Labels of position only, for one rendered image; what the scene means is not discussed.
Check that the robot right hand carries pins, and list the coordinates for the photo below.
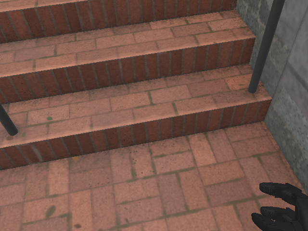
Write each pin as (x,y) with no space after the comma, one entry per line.
(285,219)

